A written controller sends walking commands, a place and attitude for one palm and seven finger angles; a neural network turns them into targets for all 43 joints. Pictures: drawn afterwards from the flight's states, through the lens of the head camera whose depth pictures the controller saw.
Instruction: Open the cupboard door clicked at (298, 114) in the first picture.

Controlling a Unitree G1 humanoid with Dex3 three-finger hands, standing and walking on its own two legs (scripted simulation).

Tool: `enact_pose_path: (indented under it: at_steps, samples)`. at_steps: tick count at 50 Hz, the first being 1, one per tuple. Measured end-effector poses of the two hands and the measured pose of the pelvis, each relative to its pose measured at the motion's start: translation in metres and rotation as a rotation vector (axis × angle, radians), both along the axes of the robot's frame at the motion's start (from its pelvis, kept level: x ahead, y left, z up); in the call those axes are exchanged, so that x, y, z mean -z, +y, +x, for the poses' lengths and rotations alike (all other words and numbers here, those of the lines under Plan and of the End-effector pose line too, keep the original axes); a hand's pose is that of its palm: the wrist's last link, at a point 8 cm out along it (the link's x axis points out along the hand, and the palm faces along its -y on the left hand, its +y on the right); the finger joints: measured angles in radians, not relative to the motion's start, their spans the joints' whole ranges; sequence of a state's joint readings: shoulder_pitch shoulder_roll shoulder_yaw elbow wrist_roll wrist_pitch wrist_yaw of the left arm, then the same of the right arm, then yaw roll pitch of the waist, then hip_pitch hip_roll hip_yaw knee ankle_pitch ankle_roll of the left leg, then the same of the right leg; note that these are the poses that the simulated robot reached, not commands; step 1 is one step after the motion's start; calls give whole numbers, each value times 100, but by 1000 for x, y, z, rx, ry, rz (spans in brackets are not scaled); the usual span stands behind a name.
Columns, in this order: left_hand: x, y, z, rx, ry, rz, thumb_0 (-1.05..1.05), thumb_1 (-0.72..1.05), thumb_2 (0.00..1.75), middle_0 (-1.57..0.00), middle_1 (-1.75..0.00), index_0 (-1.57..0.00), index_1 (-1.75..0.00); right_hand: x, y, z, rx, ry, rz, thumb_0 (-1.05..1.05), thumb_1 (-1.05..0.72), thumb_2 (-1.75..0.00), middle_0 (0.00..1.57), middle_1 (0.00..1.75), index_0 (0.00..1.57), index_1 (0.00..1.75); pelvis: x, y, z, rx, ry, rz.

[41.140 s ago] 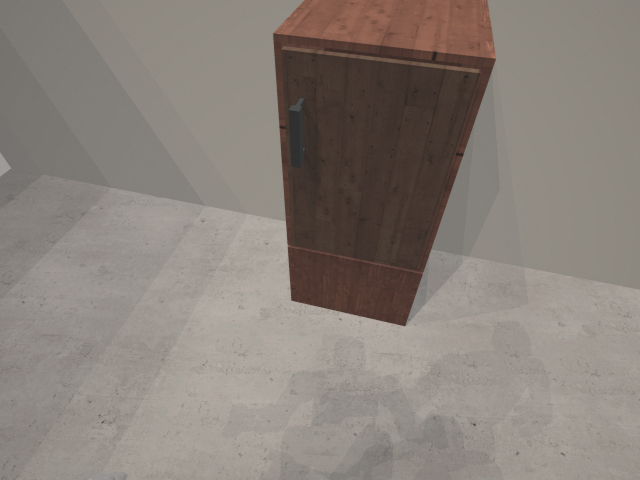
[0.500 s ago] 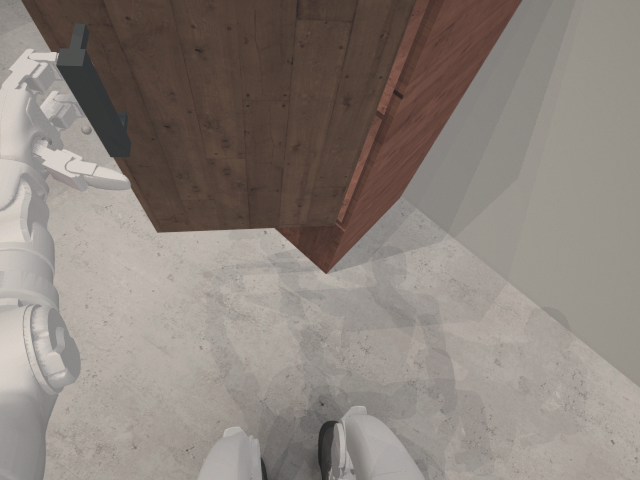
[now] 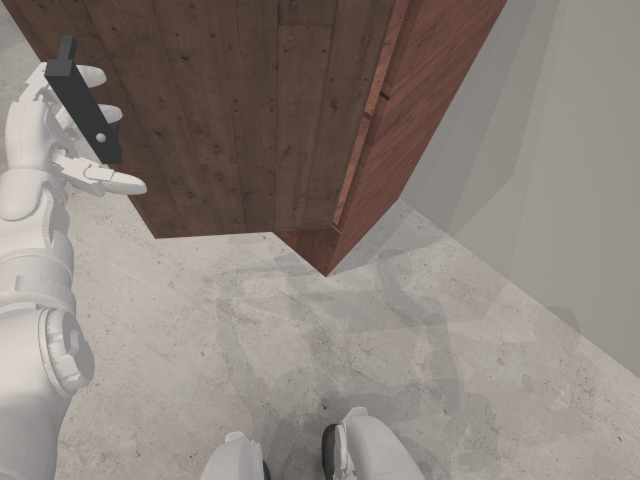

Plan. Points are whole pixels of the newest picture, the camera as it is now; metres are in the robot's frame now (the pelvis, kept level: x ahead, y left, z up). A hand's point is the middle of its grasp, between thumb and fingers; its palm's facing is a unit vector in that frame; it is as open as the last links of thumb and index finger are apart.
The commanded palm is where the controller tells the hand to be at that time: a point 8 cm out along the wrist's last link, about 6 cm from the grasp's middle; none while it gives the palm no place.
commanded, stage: slide the fingers in behind the handle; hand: left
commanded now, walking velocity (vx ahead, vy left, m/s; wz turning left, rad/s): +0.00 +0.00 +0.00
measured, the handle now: (91, 105) +0.56 +0.23 +0.07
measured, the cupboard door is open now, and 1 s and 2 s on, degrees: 48 48 86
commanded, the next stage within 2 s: close the thumb around the handle in 0.10 s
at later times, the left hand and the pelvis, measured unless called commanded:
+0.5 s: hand (99, 140) +0.50 +0.22 +0.07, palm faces +0.03 -1.00 -0.02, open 11.4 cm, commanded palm +0.48 +0.26 +0.06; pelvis +0.00 +0.00 +0.00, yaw +0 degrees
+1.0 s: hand (104, 141) +0.50 +0.21 +0.07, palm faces +0.04 -1.00 -0.01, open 6.0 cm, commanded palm +0.48 +0.25 +0.06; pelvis +0.00 +0.00 +0.00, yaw +0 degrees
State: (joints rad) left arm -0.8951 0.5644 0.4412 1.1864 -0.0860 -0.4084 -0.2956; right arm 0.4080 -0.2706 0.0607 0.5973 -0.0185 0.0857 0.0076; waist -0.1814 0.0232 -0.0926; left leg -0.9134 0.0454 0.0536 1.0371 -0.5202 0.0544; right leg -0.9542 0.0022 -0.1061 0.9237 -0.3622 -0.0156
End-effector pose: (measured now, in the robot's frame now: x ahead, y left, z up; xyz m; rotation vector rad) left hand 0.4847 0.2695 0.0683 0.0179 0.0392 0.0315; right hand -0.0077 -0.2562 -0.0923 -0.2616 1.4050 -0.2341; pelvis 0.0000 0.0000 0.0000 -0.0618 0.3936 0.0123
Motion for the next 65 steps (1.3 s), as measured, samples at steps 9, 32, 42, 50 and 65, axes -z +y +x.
enact_pose_path:
  at_steps: [9, 32, 42, 50, 65]
  samples:
    - [-2, -3, -1, 7, -13, 0, -1, -50, 30, -30, -120, -30, -120, 0, -7, -1, -7, 2, -14, 0, -90, -90, 20, 30, 20, 30, 1, -3, -2, -2, 3, 3]
    - [-3, 3, -5, 2, -15, 2, -1, 26, 62, -36, -128, -35, -128, 0, -8, -1, -11, -12, -17, 0, -90, -90, 20, 30, 20, 30, 1, -3, -4, -3, 0, 2]
    - [-4, -3, -6, 13, -21, 1, 0, 67, 81, -34, -132, -36, -132, -1, -5, -1, -8, -11, -12, 0, -90, -90, 20, 30, 20, 30, 0, -1, -2, -3, -3, 0]
    - [-4, -7, -9, -6, -21, -4, 1, 70, 82, -33, -133, -33, -134, -1, -3, 2, 0, -30, -1, 0, -90, -90, 20, 30, 20, 30, -2, -1, -1, 3, -16, 4]
    - [-3, -12, -38, 11, -37, 7, 1, 71, 76, -32, -132, -31, -134, -6, -3, 19, 18, -86, 27, 0, -91, -90, 20, 30, 20, 30, -10, -2, 6, 23, -37, 16]
